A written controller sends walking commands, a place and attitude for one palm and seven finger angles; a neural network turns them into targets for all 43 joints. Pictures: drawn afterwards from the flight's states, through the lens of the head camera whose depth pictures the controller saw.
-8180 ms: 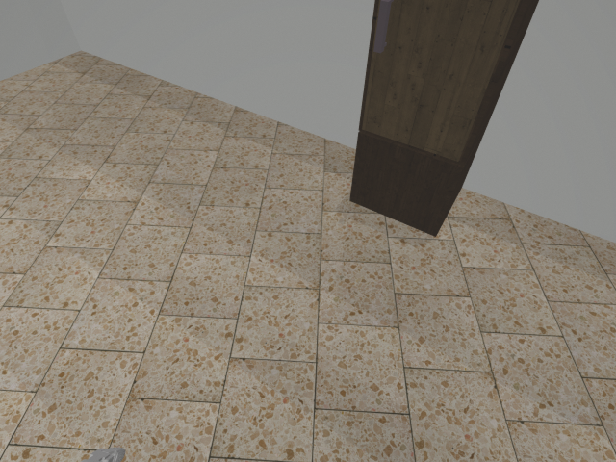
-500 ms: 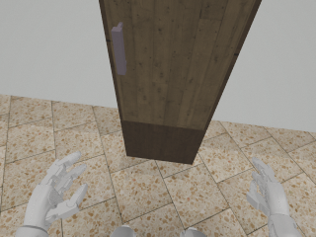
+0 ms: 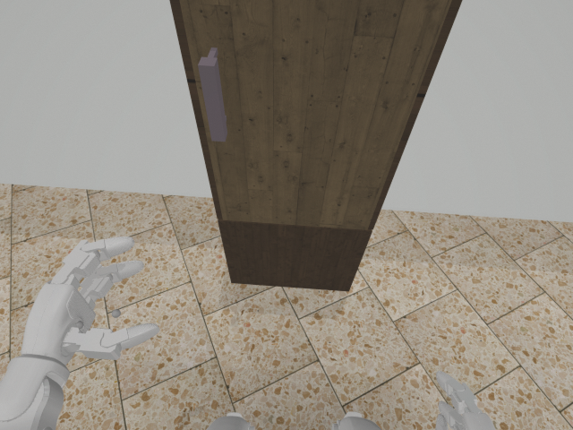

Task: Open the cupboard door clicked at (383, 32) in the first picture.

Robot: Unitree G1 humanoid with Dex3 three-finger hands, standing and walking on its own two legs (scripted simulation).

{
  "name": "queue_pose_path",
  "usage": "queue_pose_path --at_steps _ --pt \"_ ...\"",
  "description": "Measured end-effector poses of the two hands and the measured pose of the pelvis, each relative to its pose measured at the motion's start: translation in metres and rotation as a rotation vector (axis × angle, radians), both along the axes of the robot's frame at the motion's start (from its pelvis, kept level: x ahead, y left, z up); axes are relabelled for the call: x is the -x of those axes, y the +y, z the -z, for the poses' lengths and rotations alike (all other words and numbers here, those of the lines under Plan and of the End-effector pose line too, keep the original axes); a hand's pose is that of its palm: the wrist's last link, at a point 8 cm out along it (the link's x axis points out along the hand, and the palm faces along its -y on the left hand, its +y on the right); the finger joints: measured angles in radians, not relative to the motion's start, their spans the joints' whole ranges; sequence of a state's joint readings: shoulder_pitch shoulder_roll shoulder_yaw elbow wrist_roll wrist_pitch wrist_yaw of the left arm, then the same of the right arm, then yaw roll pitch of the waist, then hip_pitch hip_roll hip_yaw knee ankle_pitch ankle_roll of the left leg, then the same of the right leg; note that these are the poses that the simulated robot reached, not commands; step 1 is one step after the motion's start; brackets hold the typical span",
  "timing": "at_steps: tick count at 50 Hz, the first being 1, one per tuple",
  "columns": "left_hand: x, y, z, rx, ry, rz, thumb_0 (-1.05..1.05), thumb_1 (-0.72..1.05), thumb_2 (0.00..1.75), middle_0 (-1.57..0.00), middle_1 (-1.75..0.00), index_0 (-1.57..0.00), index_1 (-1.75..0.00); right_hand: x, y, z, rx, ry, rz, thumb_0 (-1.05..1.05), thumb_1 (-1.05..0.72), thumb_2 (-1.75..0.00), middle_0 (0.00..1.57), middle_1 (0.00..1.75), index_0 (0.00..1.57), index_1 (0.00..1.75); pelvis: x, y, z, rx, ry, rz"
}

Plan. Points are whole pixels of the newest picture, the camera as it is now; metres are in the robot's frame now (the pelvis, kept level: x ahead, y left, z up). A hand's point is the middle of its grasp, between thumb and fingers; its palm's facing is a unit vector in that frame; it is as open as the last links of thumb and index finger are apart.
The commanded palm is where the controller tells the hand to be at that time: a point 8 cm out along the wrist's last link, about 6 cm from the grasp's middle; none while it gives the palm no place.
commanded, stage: raise the hand with hooked fingers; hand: left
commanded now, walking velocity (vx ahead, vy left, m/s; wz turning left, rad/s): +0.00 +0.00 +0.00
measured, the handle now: (216, 96) +0.62 +0.16 +0.11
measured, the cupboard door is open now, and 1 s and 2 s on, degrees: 0 0 0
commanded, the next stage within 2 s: move the hooked fingers beside the handle in 1.16 s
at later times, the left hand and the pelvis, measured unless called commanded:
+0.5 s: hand (84, 255) +0.29 +0.26 +0.11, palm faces +0.02 -1.00 -0.05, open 13.9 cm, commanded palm +0.27 +0.31 +0.12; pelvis +0.02 -0.01 +0.02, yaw +1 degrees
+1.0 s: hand (89, 231) +0.32 +0.26 +0.13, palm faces +0.01 -1.00 -0.03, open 14.0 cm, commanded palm +0.28 +0.30 +0.13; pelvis +0.02 -0.01 +0.03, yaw -1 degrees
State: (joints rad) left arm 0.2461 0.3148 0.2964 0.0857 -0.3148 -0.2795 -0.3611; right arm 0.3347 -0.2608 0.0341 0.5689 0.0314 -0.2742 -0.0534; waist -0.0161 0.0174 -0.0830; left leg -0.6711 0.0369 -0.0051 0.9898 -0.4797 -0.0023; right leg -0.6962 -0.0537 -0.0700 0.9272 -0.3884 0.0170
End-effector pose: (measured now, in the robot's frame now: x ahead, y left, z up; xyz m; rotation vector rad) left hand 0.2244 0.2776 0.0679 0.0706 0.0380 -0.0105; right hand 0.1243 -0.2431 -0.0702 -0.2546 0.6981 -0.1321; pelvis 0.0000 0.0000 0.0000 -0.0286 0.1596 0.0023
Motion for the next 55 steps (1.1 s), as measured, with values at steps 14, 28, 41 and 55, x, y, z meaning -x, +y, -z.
queue_pose_path --at_steps 14,28,41,55 --pt "-0.025 0.021 -0.027 0.004 -0.035 -0.022 0.00 -0.33 0.38 -0.29 -1.09 -0.29 -1.08 -0.056 0.003 -0.034 0.023 -0.130 -0.051 0.01 -0.90 -0.90 0.20 0.30 0.20 0.30 -0.014 -0.001 -0.014 0.004 -0.042 -0.009" --pt "-0.053 0.037 -0.056 0.020 -0.034 -0.026 -0.01 -0.49 0.31 -0.30 -1.19 -0.30 -1.19 -0.062 0.009 -0.030 -0.018 -0.075 -0.070 0.01 -0.90 -0.90 0.20 0.30 0.21 0.30 -0.023 -0.009 -0.025 -0.001 -0.061 -0.008" --pt "-0.076 0.036 -0.069 0.037 -0.036 0.001 -0.01 -0.50 0.30 -0.30 -1.20 -0.30 -1.19 -0.038 -0.018 -0.032 0.015 -0.016 0.002 0.01 -0.90 -0.90 0.20 0.30 0.21 0.30 -0.024 -0.013 -0.031 -0.012 -0.066 0.010" --pt "-0.066 0.032 -0.067 0.035 -0.052 -0.018 -0.01 -0.50 0.30 -0.30 -1.20 -0.30 -1.20 -0.035 -0.013 -0.032 0.005 -0.027 -0.001 0.01 -0.90 -0.90 0.20 0.30 0.21 0.30 -0.019 -0.014 -0.032 -0.015 -0.080 0.012"
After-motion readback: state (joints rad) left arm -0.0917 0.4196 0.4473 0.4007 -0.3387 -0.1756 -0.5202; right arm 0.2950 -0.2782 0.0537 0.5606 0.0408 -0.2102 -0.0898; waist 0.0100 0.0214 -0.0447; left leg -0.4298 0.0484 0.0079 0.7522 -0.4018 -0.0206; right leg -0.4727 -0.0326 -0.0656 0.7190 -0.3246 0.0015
